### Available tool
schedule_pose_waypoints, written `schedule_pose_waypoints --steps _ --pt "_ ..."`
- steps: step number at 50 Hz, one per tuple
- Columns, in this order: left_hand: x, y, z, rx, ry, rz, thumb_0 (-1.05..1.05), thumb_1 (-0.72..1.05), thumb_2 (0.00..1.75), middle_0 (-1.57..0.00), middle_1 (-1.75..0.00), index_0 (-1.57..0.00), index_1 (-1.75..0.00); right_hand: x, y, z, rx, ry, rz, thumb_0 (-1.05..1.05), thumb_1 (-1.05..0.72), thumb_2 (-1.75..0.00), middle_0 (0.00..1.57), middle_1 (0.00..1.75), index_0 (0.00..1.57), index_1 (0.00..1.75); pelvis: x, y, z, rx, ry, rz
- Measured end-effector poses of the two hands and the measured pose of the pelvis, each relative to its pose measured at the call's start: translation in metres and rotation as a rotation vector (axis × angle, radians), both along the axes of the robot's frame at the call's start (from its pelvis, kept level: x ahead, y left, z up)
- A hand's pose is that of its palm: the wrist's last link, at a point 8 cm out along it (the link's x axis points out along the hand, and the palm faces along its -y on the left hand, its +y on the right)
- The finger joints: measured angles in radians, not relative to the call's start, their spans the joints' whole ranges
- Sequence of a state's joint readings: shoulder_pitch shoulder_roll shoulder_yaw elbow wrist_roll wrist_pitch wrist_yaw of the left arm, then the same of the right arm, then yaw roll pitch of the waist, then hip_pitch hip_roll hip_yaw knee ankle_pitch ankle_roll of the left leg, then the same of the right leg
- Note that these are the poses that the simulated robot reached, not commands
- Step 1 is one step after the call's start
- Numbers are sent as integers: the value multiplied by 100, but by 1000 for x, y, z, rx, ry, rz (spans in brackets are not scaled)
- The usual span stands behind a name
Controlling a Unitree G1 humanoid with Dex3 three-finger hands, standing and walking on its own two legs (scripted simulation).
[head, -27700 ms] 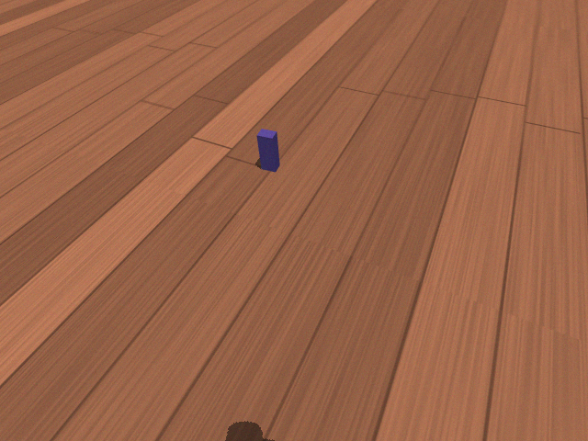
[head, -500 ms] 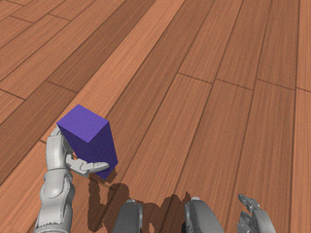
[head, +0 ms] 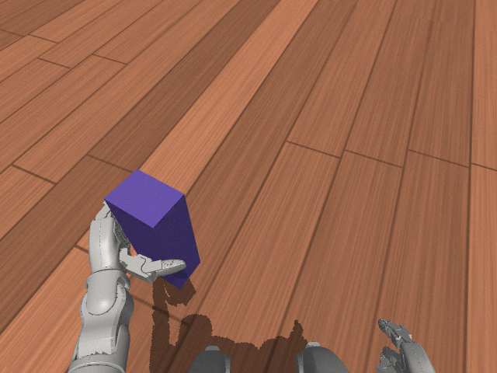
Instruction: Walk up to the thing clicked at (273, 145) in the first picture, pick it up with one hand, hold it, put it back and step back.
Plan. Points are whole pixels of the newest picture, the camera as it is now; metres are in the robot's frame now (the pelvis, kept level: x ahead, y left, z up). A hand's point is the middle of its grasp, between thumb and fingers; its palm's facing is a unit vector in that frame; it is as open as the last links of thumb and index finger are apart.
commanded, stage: lift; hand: left
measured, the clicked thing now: (161, 236) +0.34 +0.16 +0.02
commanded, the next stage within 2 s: hold in 0.32 s
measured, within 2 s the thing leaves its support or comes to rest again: neither
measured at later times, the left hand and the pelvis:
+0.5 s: hand (150, 216) +0.35 +0.17 +0.06, palm faces +0.18 -0.98 -0.02, open 13.0 cm; pelvis +0.02 +0.00 +0.02, yaw +0 degrees
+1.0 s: hand (145, 217) +0.34 +0.17 +0.08, palm faces +0.19 -0.98 -0.01, open 13.0 cm; pelvis +0.01 +0.00 +0.03, yaw +0 degrees
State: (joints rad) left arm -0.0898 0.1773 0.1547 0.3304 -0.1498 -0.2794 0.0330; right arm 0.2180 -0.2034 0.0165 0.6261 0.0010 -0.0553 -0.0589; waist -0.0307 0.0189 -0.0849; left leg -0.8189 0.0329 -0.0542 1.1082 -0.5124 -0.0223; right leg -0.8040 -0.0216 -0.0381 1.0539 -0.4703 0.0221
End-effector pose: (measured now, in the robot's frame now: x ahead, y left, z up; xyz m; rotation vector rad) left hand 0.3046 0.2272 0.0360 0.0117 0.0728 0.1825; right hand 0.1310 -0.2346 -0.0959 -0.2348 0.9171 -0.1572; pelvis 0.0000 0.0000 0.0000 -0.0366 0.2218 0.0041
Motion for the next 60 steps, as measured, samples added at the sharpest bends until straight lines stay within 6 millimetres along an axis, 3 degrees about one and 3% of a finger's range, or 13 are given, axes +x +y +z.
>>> schedule_pose_waypoints --steps 23,49,54,60 --pt "14 -7 27 6 -13 -2 -5 -61 65 -57 -93 -59 -92 4 -2 18 8 27 -12 1 -93 -89 20 30 21 30 15 -1 22 6 -59 -3" --pt "2 -6 44 0 -28 11 -5 -61 64 -56 -94 -59 -93 -2 1 32 19 5 -5 1 -93 -90 20 30 21 30 7 1 34 10 -117 -3" --pt "2 -7 36 -3 -17 10 -4 -61 63 -56 -95 -59 -94 -3 0 32 19 1 0 1 -93 -90 20 30 21 30 3 0 33 11 -113 -3" --pt "0 -4 2 -23 23 25 -4 -61 62 -56 -96 -59 -95 -11 -6 23 6 30 12 1 -92 -90 20 30 21 30 -7 -1 24 14 -69 -5"
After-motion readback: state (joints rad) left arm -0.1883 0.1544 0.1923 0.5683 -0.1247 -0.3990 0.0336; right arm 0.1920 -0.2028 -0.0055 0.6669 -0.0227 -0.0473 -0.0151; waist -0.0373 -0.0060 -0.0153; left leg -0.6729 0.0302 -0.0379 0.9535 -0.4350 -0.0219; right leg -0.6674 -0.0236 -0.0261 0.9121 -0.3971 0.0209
